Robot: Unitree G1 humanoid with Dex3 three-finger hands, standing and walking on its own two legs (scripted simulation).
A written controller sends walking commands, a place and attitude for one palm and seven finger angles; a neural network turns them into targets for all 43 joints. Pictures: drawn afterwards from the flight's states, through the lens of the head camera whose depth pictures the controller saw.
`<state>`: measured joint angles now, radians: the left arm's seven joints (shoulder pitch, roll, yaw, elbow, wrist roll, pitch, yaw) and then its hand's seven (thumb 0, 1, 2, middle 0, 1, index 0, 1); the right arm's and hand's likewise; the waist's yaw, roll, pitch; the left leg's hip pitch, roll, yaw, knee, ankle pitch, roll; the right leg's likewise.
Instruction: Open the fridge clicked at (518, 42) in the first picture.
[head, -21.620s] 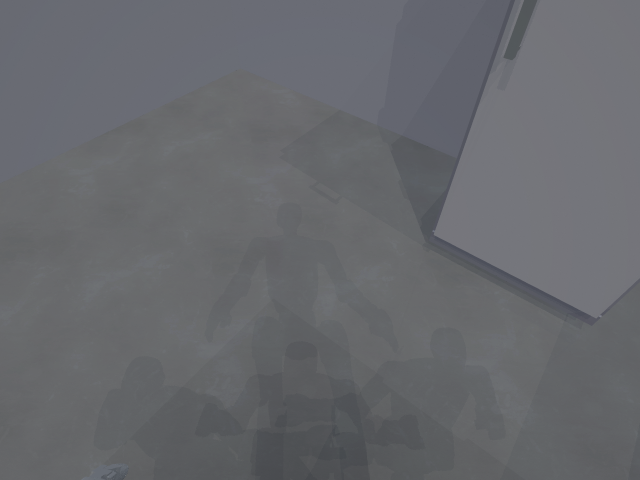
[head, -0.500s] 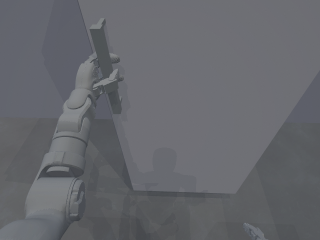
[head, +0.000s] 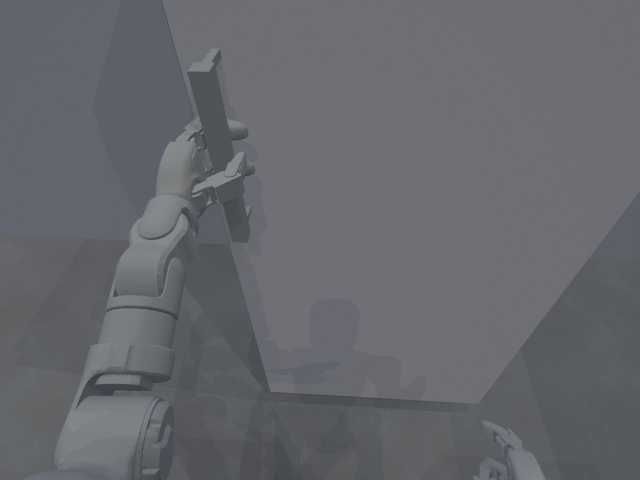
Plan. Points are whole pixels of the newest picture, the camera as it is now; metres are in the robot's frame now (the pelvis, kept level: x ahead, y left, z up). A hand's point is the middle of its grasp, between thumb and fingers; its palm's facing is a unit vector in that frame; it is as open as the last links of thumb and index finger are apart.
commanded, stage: pull the door a little, standing still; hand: left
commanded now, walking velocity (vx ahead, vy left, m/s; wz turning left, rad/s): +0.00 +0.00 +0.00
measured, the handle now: (229, 157) +0.46 +0.15 +0.18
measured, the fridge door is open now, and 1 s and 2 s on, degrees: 0 15 43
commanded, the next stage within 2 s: walk backward, drawing the door open in 0.34 s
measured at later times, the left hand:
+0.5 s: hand (227, 229) +0.33 +0.12 +0.19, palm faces -0.05 -0.99 -0.13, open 6.7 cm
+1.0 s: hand (233, 274) +0.27 +0.11 +0.18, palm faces +0.12 -0.96 -0.24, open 7.1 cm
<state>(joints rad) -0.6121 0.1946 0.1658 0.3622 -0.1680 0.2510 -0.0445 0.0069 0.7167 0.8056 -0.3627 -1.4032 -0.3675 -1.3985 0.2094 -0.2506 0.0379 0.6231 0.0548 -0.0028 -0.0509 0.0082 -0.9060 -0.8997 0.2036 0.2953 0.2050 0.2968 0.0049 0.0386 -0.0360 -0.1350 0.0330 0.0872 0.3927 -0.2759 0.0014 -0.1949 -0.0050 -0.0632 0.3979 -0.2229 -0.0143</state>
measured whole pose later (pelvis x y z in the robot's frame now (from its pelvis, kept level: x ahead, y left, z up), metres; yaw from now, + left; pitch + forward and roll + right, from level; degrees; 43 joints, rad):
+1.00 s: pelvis +0.01 -0.03 +0.00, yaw +1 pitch +3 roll +1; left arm 0.23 0.22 0.06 -0.58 -0.03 -0.09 0.09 -0.08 0.56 0.77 -0.46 -1.40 -0.23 -1.34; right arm 0.12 -0.22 0.03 0.51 -0.03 0.05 -0.08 0.01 -0.91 -0.90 0.20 0.30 0.21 0.30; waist -0.01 0.04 0.08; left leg -0.42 0.00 0.01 0.72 -0.28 0.00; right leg -0.25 -0.02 -0.11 0.49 -0.29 -0.05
